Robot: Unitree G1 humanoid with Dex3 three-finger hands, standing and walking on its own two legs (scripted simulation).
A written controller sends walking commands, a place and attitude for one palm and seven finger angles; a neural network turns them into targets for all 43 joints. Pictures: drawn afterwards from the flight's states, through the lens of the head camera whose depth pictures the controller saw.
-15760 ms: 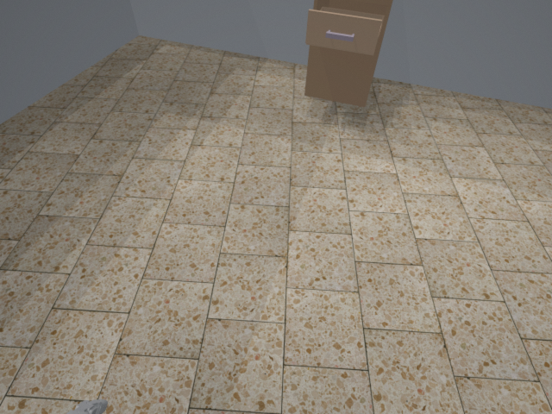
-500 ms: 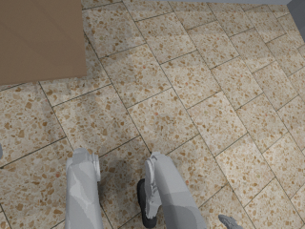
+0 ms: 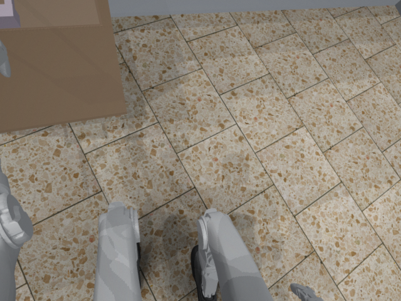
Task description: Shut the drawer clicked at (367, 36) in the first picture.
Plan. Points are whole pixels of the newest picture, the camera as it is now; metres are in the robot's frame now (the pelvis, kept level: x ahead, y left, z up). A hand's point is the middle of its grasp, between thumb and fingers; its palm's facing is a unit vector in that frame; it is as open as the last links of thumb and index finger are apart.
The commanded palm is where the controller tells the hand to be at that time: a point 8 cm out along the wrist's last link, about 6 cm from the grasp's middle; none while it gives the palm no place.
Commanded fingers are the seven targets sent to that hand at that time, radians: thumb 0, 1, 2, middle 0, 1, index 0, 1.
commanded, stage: pull the fist back off the drawer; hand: left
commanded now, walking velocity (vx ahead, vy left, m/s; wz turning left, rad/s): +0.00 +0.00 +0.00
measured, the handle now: out of the picture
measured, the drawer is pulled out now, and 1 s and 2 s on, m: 0.00 0.00 0.00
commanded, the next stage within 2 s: draw the hand back to the body in 0.02 s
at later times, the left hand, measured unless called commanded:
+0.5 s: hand out of the picture +0.40 +0.31 +0.15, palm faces +0.31 -0.95 -0.05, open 3.3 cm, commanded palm +0.37 +0.33 +0.16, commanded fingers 0.00 0.90 0.90 -1.40 -1.60 -1.40 -1.60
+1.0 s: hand out of the picture +0.29 +0.30 +0.30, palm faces +0.47 -0.81 -0.34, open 3.3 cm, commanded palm +0.23 +0.33 +0.33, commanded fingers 0.00 0.90 0.90 -1.40 -1.60 -1.40 -1.60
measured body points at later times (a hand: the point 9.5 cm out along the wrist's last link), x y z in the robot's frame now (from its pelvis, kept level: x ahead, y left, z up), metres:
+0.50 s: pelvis +0.04 +0.00 +0.11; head +0.17 +0.05 +0.54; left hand +0.38 +0.36 +0.16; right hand +0.19 -0.23 +0.00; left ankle +0.10 +0.13 -0.48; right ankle +0.04 -0.12 -0.48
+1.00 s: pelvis +0.07 +0.01 +0.23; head +0.08 +0.00 +0.68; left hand +0.26 +0.34 +0.32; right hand +0.29 -0.18 +0.15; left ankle +0.10 +0.13 -0.48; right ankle +0.04 -0.12 -0.48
